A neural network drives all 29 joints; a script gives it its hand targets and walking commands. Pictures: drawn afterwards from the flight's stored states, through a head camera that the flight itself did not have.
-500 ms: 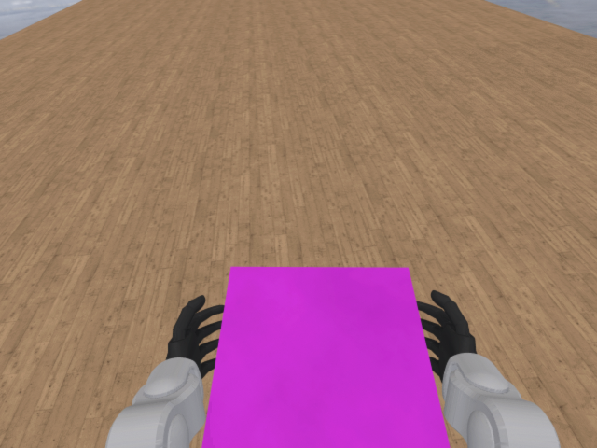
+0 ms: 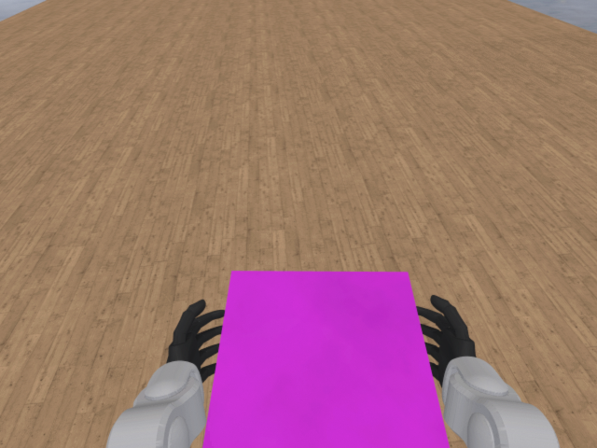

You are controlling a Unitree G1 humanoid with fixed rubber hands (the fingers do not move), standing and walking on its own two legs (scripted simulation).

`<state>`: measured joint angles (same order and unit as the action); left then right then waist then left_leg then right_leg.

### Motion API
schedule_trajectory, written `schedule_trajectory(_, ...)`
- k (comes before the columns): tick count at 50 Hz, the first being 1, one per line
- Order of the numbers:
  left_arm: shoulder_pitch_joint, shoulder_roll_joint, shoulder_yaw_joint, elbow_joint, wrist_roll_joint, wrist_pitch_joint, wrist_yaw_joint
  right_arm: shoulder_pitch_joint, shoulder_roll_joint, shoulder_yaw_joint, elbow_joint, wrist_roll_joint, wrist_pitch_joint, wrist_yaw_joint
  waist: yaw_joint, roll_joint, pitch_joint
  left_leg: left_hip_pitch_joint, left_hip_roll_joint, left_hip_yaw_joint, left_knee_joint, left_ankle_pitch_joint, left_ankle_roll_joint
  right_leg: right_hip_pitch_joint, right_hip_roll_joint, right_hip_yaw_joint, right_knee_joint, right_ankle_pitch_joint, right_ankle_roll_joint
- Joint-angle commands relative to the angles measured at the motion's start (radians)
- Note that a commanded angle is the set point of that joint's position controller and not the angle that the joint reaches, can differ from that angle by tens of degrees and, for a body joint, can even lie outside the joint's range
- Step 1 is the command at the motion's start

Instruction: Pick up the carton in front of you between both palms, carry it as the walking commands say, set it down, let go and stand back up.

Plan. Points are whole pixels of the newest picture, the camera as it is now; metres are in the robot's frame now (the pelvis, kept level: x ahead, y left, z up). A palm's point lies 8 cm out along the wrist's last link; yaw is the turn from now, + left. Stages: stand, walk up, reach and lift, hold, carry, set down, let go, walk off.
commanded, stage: carry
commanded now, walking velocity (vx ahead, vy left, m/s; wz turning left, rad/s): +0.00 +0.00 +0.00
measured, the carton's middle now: (317, 394) +0.22 +0.00 +0.02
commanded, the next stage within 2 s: hold in 1.20 s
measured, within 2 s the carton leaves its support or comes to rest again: neither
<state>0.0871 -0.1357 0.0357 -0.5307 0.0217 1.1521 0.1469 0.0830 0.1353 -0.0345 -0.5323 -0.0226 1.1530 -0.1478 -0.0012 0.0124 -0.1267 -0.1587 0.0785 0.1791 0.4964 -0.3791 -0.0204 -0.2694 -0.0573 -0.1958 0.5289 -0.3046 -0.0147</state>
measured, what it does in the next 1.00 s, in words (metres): shifts its weight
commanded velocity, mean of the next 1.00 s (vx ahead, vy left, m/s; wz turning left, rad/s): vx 0.00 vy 0.00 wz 0.00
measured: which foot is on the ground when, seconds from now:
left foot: down 0.00-1.00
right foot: down 0.00-1.00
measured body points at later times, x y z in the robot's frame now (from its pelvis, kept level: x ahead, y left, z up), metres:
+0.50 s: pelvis -0.05 +0.00 +0.00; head -0.06 +0.00 +0.45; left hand +0.23 +0.15 +0.04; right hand +0.23 -0.15 +0.04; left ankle -0.08 +0.11 -0.73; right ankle -0.02 -0.10 -0.73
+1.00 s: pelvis -0.05 +0.00 +0.00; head -0.06 +0.00 +0.45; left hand +0.25 +0.15 +0.03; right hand +0.25 -0.15 +0.03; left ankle -0.08 +0.11 -0.73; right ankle -0.02 -0.10 -0.73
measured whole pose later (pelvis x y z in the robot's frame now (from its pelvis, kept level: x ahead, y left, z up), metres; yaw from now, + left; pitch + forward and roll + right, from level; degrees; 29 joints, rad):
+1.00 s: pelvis -0.05 +0.00 +0.00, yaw +0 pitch +2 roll +0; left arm -0.18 -0.14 0.15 0.11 0.21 0.73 0.03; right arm -0.19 0.14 -0.15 0.10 -0.22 0.74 -0.03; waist 0.00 0.01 -0.07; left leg -0.22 0.07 0.18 0.50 -0.30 0.00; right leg -0.32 -0.07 -0.20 0.49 -0.21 -0.03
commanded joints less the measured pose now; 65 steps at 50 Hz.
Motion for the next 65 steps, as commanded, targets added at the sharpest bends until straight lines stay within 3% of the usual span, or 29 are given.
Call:
schedule_trajectory(1,-0.326,-0.632,-0.55,-0.071,-0.16,-0.012,-0.052,-0.319,0.641,0.56,-0.072,0.167,-0.011,0.051,-0.002,-0.004,-0.122,0.013,0.101,-0.075,-0.049,0.482,0.009,0.111,-0.112,0.103,-0.047,0.489,-0.006)
schedule_trajectory(8,-0.391,-0.555,-0.51,0.04,-0.121,-0.046,-0.102,-0.39,0.565,0.53,0.043,0.135,-0.047,0.103,-0.002,-0.005,-0.076,-0.027,0.096,-0.086,-0.093,0.323,0.021,0.093,-0.109,0.113,-0.093,0.344,-0.012)
schedule_trajectory(17,-0.468,-0.572,-0.474,0.192,-0.091,-0.153,-0.166,-0.46,0.582,0.481,0.203,0.084,-0.155,0.161,0.0,-0.009,-0.103,-0.035,0.092,-0.088,-0.107,0.237,0.028,0.088,-0.113,0.116,-0.114,0.284,-0.013)
schedule_trajectory(33,-0.669,-0.693,-0.378,0.593,-0.007,-0.483,-0.292,-0.662,0.699,0.389,0.593,0.011,-0.481,0.289,0.001,-0.013,-0.154,-0.037,0.088,-0.095,-0.101,0.205,0.031,0.095,-0.112,0.118,-0.115,0.272,-0.014)
schedule_trajectory(37,-0.72,-0.782,-0.422,0.61,-0.021,-0.526,-0.32,-0.711,0.791,0.432,0.613,0.023,-0.523,0.316,0.0,-0.012,-0.18,-0.027,0.088,-0.096,-0.092,0.226,0.031,0.104,-0.113,0.118,-0.107,0.291,-0.014)
schedule_trajectory(42,-0.706,-0.859,-0.481,0.551,-0.056,-0.488,-0.334,-0.695,0.871,0.491,0.559,0.056,-0.483,0.33,0.0,-0.011,-0.215,-0.012,0.089,-0.094,-0.069,0.284,0.03,0.115,-0.117,0.116,-0.089,0.339,-0.012)
schedule_trajectory(47,-0.663,-0.838,-0.442,0.572,-0.035,-0.445,-0.333,-0.647,0.849,0.447,0.578,0.033,-0.439,0.329,0.0,-0.013,-0.204,-0.013,0.09,-0.092,-0.06,0.322,0.028,0.104,-0.117,0.113,-0.08,0.369,-0.009)
schedule_trajectory(60,-0.706,-0.863,-0.446,0.571,-0.045,-0.447,-0.339,-0.689,0.874,0.453,0.579,0.045,-0.441,0.336,0.0,-0.01,-0.196,-0.023,0.091,-0.097,-0.07,0.3,0.033,0.099,-0.117,0.116,-0.084,0.335,-0.008)
schedule_trajectory(61,-0.588,-0.88,-0.418,0.577,-0.032,-0.447,-0.342,-0.558,0.875,0.441,0.548,0.045,-0.44,0.334,-0.008,0.042,-0.114,0.012,-0.156,-0.268,-0.136,0.594,0.047,0.367,0.141,0.283,-0.114,0.644,-0.013)
schedule_trajectory(62,-0.618,-0.828,-0.405,0.545,-0.01,-0.47,-0.332,-0.585,0.855,0.432,0.516,0.035,-0.457,0.32,0.0,0.009,-0.181,0.016,-0.139,-0.294,-0.129,0.658,0.052,0.436,0.125,0.301,-0.104,0.691,-0.013)
schedule_trajectory(63,-0.578,-0.809,-0.374,0.563,0.012,-0.473,-0.323,-0.58,0.821,0.414,0.516,0.024,-0.459,0.32,0.012,0.037,-0.15,0.032,-0.138,-0.291,-0.152,0.595,0.051,0.424,0.117,0.297,-0.11,0.66,-0.012)
schedule_trajectory(64,-0.6,-0.796,-0.367,0.555,0.012,-0.478,-0.321,-0.581,0.806,0.407,0.527,0.014,-0.463,0.315,0.012,0.012,-0.124,-0.012,-0.134,-0.289,-0.152,0.613,0.04,0.464,0.119,0.297,-0.115,0.666,-0.008)
schedule_trajectory(65,-0.625,-0.8,-0.37,0.569,0.007,-0.479,-0.326,-0.606,0.821,0.4,0.548,0.004,-0.463,0.313,0.009,-0.032,-0.147,0.034,-0.144,-0.284,-0.16,0.524,0.04,0.45,0.126,0.286,-0.139,0.568,0.003)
